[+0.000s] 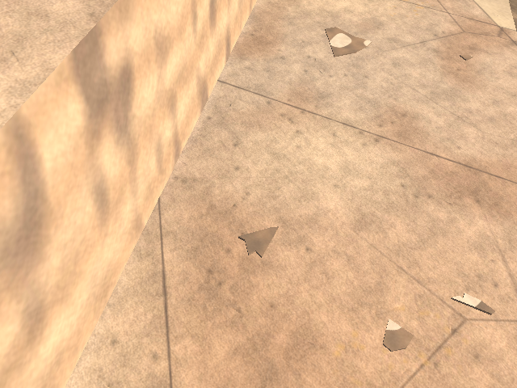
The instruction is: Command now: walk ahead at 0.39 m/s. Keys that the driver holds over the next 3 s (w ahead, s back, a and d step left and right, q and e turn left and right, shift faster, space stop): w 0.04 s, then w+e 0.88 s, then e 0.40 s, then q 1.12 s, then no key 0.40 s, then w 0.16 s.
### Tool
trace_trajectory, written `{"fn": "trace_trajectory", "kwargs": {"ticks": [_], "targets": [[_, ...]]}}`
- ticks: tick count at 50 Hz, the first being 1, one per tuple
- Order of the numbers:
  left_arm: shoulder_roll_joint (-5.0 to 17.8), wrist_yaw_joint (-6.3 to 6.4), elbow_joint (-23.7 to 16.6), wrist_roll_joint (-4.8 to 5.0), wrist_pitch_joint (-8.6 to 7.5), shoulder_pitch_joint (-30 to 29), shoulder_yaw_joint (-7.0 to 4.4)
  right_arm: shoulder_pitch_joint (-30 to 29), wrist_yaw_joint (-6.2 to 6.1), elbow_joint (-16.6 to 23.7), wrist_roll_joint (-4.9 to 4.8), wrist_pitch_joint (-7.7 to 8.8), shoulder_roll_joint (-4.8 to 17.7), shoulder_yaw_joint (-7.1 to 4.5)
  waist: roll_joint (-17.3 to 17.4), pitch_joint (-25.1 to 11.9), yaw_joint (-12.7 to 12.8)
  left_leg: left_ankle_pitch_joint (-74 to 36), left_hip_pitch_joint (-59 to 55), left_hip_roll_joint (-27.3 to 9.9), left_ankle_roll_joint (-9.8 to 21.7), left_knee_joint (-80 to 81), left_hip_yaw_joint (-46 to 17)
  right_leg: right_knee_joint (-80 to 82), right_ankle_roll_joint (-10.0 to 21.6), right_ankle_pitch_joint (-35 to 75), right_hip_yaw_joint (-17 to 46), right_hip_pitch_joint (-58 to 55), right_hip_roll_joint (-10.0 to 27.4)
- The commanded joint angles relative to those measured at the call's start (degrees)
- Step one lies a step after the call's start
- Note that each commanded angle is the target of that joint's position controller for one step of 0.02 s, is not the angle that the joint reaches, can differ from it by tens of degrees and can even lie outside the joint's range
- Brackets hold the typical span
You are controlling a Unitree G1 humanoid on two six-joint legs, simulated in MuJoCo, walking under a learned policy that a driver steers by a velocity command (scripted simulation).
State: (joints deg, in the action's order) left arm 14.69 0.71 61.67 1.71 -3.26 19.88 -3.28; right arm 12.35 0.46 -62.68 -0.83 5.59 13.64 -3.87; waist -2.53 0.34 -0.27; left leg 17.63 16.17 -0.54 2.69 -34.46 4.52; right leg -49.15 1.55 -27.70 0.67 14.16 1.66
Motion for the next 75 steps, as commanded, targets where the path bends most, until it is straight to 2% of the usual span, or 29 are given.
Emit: {"fn": "trace_trajectory", "kwargs": {"ticks": [1,6,17,21,22,23,24,25,26,27,28,31,37,41,45,46,47,48,49,51,55,61,67,69,70,71,72,73,75], "targets": [[3.9,-0.66,-8.5,1.50,-3.42,-9.3,-0.16,10.6,0.28,-0.8,0.28,1.70,7.7,-0.31,9.5,3.8,-3.8,16.6,-21.4,-21.1,12.0,24.7,-37.7,-25.4,2.9,2.5,4.3,37.5,1.9],[2.9,-1.19,-6.9,0.00,-1.35,-7.6,-0.97,9.2,-0.12,0.7,1.95,1.27,4.5,1.44,7.5,4.2,-0.8,-13.8,-13.8,-12.6,6.2,26.6,-11.8,-13.4,1.6,19.2,2.0,28.8,5.5],[0.2,-4.46,-16.9,-0.22,-1.05,-25.8,0.50,14.3,-2.13,1.7,1.08,-0.08,7.2,1.02,5.6,8.8,-3.6,-28.9,-19.9,-14.7,4.3,25.8,4.5,12.0,3.1,28.8,-3.7,27.6,1.7],[5.6,-5.77,-16.4,-0.09,-1.26,-15.2,-2.26,11.4,-3.09,4.5,1.65,-1.88,11.1,-0.08,11.1,-1.0,4.6,-68.1,-22.5,-15.8,2.4,3.1,7.4,11.7,7.7,18.3,-9.6,9.1,-5.5],[9.0,-5.22,-14.1,0.05,-0.91,-5.8,-4.11,9.9,-3.03,5.7,1.01,-2.04,11.5,-0.16,9.8,-5.7,9.5,-65.5,-16.3,-14.0,0.9,-9.7,7.8,16.2,10.0,21.1,-7.9,-5.1,-6.8],[13.8,-3.51,-13.1,0.02,-0.05,1.5,-5.57,10.8,-2.84,7.4,1.58,-1.14,10.0,0.37,1.0,-11.9,10.9,-39.6,-0.7,-10.3,-1.1,-29.2,7.4,17.4,13.7,18.3,9.4,-22.4,3.6],[17.1,-3.20,-14.7,-0.50,-0.11,0.3,-5.65,15.6,-1.37,10.2,1.02,1.42,1.5,2.76,-11.9,-20.1,4.2,12.6,21.8,4.0,-4.3,-50.8,-1.1,28.1,27.0,10.8,46.8,-38.8,19.3],[12.2,-2.87,-13.6,-1.03,-0.29,2.3,-4.37,7.0,-0.35,12.3,-1.05,4.25,7.1,1.38,-5.6,-20.0,8.2,11.5,28.2,1.4,-2.0,-53.9,-12.0,33.9,23.9,9.1,47.1,-38.4,17.6],[9.2,-2.60,-13.7,-1.14,-0.94,-0.4,-3.66,2.6,-0.18,14.4,-2.56,5.11,8.9,0.81,-3.7,-11.9,7.1,7.3,31.4,-1.6,-0.4,-50.8,-11.2,33.7,20.7,12.5,37.0,-31.6,15.5],[7.3,-2.96,-14.9,-0.92,-1.63,-5.6,-2.93,1.5,-0.71,14.4,-1.70,5.17,8.6,0.67,3.9,-6.8,3.6,3.5,28.1,-4.3,-0.3,-44.7,-10.8,34.4,18.4,18.7,29.5,-20.8,12.5],[5.6,-3.00,-16.2,-1.10,-1.92,-9.6,-2.36,1.9,-1.29,13.9,-0.47,4.40,9.1,-0.13,5.3,-4.4,1.0,1.9,23.5,-6.1,-0.8,-39.4,-10.4,35.1,16.8,23.4,23.8,-12.4,10.0],[6.4,-2.14,-17.2,-1.08,-1.87,-11.0,-2.22,3.6,-1.47,15.3,1.06,1.81,7.3,-0.56,3.0,-1.3,-2.4,0.7,16.9,-7.7,-3.4,-30.9,-9.2,38.0,16.8,28.4,17.8,0.5,7.2],[9.5,0.05,-16.9,-0.24,-0.99,-3.9,-3.40,-11.8,-1.30,20.7,1.54,1.56,4.7,0.64,-0.5,1.1,2.9,-21.3,13.8,-2.6,-6.1,-1.8,-6.8,37.9,12.6,22.8,12.3,4.7,2.2],[8.9,0.28,-16.2,0.09,-0.07,-0.3,-3.41,-15.9,-0.32,22.4,0.35,2.50,7.0,0.17,-2.1,0.5,4.3,-21.8,11.4,-0.8,-5.7,5.4,-8.2,33.6,11.0,18.1,17.5,-1.2,4.3],[7.7,0.73,-17.5,-0.15,0.20,-1.6,-3.08,-7.8,-0.03,20.4,0.54,3.43,10.6,-1.53,-5.0,-2.7,-1.3,-13.8,-0.2,0.1,-2.0,9.9,-8.0,23.2,8.0,23.5,21.4,-5.3,4.1],[5.0,0.35,-18.8,-0.56,-0.29,-2.5,-2.14,0.2,-0.42,19.0,1.41,3.66,13.3,-2.57,-3.5,-8.6,-5.2,-13.4,-11.9,-5.1,0.9,8.9,-12.1,12.0,6.0,23.4,18.9,-1.8,1.0],[1.6,0.26,-20.4,-0.25,-0.80,2.1,-1.28,7.6,-0.92,18.4,3.00,3.46,18.7,-3.78,9.6,-17.3,-4.9,-14.8,-31.9,-18.6,7.9,9.2,-29.6,-8.1,1.6,10.6,11.2,13.2,-6.6],[3.4,0.27,-21.1,0.78,-1.06,6.6,-1.17,8.6,-0.50,17.5,2.42,2.40,17.3,-3.68,23.6,-21.9,-2.8,-11.4,-38.0,-26.4,13.1,13.8,-48.6,-21.0,0.0,-8.9,9.7,25.2,-7.2],[9.3,0.51,-20.1,1.05,-0.63,4.4,-2.49,4.6,-0.56,19.7,2.07,1.91,11.5,-2.13,14.6,-15.2,-3.3,-13.7,-32.2,-24.5,11.5,13.4,-42.1,-27.0,-0.9,-6.3,11.4,28.9,-3.9],[10.1,0.99,-21.3,-0.07,0.57,-1.7,-3.15,-1.4,-0.66,20.8,2.17,0.53,7.8,-0.84,6.0,-5.9,-2.0,-32.1,-17.4,-19.0,8.4,13.0,-23.5,-25.9,-2.6,0.1,7.1,26.4,-0.4],[4.6,0.82,-23.5,0.50,2.64,-2.4,-2.36,-3.3,-1.37,18.7,2.06,-0.19,8.6,-1.34,10.1,-1.6,0.9,-39.6,-7.2,-14.6,8.6,18.5,-10.6,-16.7,-3.6,6.0,2.8,21.9,2.1],[3.6,-0.38,-27.9,-0.08,3.50,-9.2,-1.90,-4.9,-3.02,18.5,0.85,-2.00,11.1,-2.63,8.6,-4.3,-0.2,-39.2,-9.7,-15.2,8.2,19.6,-1.0,0.5,-3.0,20.6,0.1,17.9,2.7],[5.1,-2.40,-30.9,-0.70,4.73,-13.3,-2.87,-3.2,-2.13,17.8,-1.17,-3.16,13.3,-3.49,8.5,-2.8,-0.9,-34.2,-11.8,-16.7,5.6,12.5,1.0,12.4,1.1,16.5,-3.0,11.4,0.6],[6.6,-1.90,-28.8,-1.32,4.14,-7.0,-3.87,-1.3,-1.53,16.5,-1.47,-3.15,11.7,-2.87,4.4,-5.7,2.5,-34.5,-8.2,-12.7,2.5,0.8,3.3,23.8,4.1,26.8,-3.5,-2.5,-2.7],[11.7,-0.72,-28.3,-2.01,3.86,-2.6,-4.95,0.9,-0.95,17.0,0.64,-2.70,8.9,-1.72,-5.0,-10.9,3.2,-17.8,2.0,-8.2,-1.7,-11.9,6.1,22.9,7.7,55.0,7.9,-16.7,6.9],[12.7,0.03,-30.0,-3.34,3.63,-4.8,-3.54,4.3,0.17,18.1,2.97,-2.26,4.5,0.68,-14.9,-17.7,-0.1,24.4,15.3,-2.6,-5.4,-27.4,1.3,21.0,19.4,74.7,24.8,-26.6,22.7],[5.6,-0.54,-28.5,-3.36,3.28,-3.4,-1.39,4.2,0.86,15.7,0.97,-2.95,8.0,-0.15,-6.3,-22.5,2.3,24.2,12.5,-4.4,-6.1,-29.1,-7.8,23.9,21.3,63.6,23.3,-20.7,23.3],[4.7,-1.10,-27.1,-3.21,2.68,-6.2,-1.02,0.1,0.89,16.4,-1.09,-3.64,9.0,-0.48,-4.6,-15.5,1.9,22.8,14.4,-5.5,-6.1,-28.4,-7.8,25.2,18.3,55.9,17.6,-17.2,18.8],[5.0,-1.03,-26.2,-2.94,2.11,-11.9,-1.02,-1.4,-0.81,15.1,-0.25,-5.14,8.7,-0.44,-3.0,-8.8,0.1,16.7,13.1,-6.2,-6.7,-23.7,-8.2,28.2,13.1,44.5,11.5,-9.0,14.7]]}}
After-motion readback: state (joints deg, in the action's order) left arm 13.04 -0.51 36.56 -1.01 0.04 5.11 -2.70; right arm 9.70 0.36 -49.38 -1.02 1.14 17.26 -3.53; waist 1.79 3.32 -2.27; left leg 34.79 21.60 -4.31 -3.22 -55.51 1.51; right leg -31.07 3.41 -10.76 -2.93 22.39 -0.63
